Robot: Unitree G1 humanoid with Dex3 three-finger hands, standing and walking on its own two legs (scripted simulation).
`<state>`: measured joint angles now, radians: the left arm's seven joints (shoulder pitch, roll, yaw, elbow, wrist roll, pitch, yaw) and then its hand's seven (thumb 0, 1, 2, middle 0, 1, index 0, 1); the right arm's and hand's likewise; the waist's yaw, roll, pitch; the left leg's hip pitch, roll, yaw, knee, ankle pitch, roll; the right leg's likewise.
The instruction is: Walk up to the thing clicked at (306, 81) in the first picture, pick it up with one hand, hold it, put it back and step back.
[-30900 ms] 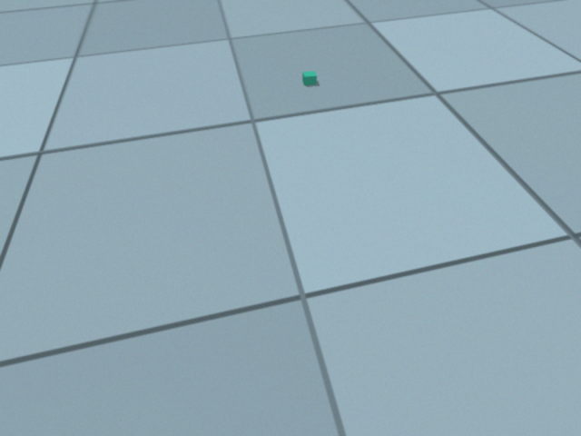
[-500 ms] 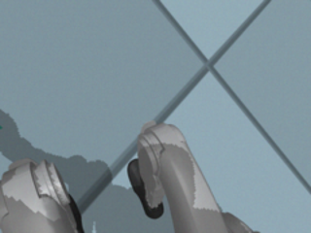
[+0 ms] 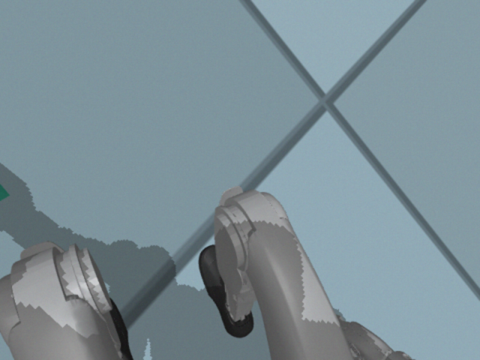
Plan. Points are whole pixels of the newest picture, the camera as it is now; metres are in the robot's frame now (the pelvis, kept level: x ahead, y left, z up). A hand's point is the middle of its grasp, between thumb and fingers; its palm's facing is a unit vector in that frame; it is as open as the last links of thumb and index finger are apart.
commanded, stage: open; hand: left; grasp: from above
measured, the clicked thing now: out of the picture +0.42 +0.33 -0.27
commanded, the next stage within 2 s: withdraw in 0.06 s
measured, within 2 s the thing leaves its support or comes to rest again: neither
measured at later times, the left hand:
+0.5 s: hand out of the picture +0.42 +0.34 -0.17, palm faces -0.28 -0.15 -0.95, open 13.1 cm
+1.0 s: hand out of the picture +0.40 +0.32 -0.08, palm faces -0.45 -0.10 -0.89, open 13.3 cm
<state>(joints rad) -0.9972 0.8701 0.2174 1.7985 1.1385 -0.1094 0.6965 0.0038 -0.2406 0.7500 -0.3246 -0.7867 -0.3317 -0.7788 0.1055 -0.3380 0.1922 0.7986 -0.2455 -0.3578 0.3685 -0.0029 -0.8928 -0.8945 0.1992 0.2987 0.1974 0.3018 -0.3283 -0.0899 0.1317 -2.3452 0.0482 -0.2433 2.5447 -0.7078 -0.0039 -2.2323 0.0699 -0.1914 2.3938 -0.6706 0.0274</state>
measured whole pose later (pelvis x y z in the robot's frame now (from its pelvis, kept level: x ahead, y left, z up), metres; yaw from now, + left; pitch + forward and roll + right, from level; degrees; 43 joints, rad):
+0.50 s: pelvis +0.01 +0.00 +0.01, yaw +1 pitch +31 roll -12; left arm -0.81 0.73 0.16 1.38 1.14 -0.10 0.57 0.00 -0.33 0.82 -0.26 -0.81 -0.27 -0.81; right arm 0.14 -0.31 0.11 0.82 -0.18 -0.26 0.35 0.00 -0.91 -0.90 0.20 0.30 0.20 0.30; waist -0.25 -0.01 -0.01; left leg -2.34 0.05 -0.21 2.50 -0.72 0.00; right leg -2.23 0.06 -0.17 2.37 -0.70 0.02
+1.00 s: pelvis -0.02 -0.01 +0.06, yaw +7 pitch +32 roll -6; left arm -0.96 0.65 -0.04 1.43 1.21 -0.17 0.34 0.00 -0.38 0.92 -0.21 -0.88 -0.20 -0.89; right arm 0.11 -0.30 0.05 0.72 -0.11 -0.07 0.11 0.00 -0.90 -0.90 0.20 0.30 0.20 0.30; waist -0.21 -0.02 -0.10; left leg -2.23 0.03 -0.12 2.27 -0.61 0.00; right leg -2.15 0.03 -0.10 2.21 -0.63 0.00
